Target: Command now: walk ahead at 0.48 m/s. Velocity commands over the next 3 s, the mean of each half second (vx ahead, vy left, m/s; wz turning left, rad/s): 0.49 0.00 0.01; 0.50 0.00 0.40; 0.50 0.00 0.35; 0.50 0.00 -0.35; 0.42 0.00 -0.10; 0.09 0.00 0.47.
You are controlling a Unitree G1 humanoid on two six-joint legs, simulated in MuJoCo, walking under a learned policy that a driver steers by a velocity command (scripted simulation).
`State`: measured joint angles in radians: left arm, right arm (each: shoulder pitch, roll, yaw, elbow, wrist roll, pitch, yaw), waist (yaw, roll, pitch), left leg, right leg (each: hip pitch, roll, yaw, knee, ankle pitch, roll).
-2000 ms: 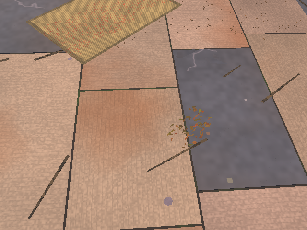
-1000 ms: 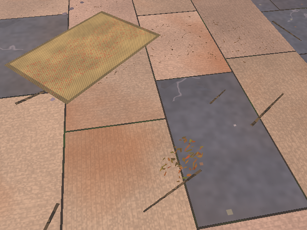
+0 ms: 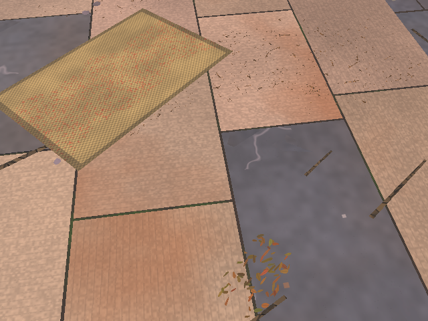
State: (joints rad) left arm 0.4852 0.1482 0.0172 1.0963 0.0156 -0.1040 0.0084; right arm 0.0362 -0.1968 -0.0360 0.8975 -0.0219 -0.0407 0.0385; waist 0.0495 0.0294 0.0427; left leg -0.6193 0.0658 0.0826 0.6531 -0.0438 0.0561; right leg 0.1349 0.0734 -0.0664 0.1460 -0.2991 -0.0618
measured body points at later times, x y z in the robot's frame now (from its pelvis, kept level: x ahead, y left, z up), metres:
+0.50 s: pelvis +0.29 +0.03 +0.01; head +0.32 +0.03 +0.46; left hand +0.45 +0.25 -0.12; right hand +0.22 -0.20 -0.14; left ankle +0.21 +0.09 -0.74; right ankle +0.46 -0.12 -0.69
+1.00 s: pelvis +0.57 +0.00 +0.01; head +0.59 +0.00 +0.46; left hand +0.48 +0.24 -0.13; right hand +0.76 -0.20 -0.12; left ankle +0.66 +0.16 -0.67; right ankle +0.52 -0.09 -0.74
